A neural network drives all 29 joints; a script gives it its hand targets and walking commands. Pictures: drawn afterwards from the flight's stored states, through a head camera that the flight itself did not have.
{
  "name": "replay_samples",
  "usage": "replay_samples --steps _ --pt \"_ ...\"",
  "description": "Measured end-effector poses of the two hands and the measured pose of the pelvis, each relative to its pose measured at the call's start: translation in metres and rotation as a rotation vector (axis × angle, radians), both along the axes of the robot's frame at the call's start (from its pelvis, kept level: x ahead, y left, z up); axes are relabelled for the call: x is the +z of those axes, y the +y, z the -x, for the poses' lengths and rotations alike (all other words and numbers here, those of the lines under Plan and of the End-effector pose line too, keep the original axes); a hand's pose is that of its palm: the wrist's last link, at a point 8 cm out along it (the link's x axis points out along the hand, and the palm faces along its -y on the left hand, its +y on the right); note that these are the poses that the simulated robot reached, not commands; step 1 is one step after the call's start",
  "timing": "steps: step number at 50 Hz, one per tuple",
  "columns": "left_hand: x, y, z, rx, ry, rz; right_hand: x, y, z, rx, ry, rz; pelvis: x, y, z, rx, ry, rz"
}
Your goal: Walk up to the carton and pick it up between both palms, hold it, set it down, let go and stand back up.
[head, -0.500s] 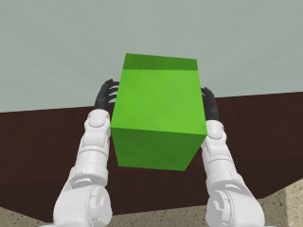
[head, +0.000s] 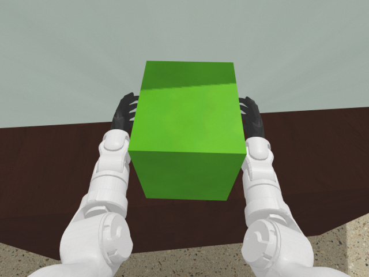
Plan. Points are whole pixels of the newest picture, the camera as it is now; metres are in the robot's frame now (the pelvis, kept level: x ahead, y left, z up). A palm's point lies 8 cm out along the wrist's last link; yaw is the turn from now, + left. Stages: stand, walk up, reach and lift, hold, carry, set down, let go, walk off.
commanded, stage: set down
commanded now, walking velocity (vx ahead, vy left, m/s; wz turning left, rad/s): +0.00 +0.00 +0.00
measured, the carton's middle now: (187, 133) +0.42 -0.04 +0.03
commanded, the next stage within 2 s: none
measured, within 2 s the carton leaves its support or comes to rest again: rests again in 0.36 s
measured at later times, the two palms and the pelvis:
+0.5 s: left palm (128, 129) +0.44 +0.10 +0.04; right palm (251, 138) +0.39 -0.19 +0.03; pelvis +0.01 +0.01 +0.00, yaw -1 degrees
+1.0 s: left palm (128, 130) +0.43 +0.10 +0.04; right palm (251, 138) +0.39 -0.19 +0.03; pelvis +0.00 +0.00 +0.00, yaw +0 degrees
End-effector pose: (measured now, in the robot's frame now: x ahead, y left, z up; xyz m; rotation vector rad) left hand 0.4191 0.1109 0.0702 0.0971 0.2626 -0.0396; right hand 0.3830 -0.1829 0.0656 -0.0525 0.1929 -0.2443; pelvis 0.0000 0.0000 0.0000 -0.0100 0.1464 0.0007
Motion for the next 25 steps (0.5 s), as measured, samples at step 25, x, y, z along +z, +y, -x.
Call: replay_samples --steps 25 --pt "-0.03 -0.009 -0.019 -0.028 0.008 -0.018 -0.033 -0.007 -0.009 -0.024 0.014 0.024 -0.003 0.006 -0.008 -0.02 0.138 -0.001"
